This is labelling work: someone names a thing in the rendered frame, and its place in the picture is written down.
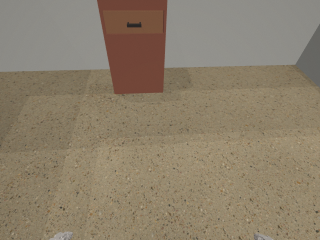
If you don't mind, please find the handle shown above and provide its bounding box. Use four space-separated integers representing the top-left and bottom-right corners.
127 22 142 28

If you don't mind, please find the drawer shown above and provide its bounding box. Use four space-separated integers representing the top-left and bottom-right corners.
102 10 164 34

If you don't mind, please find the cabinet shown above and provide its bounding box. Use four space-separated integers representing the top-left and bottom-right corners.
97 0 168 94

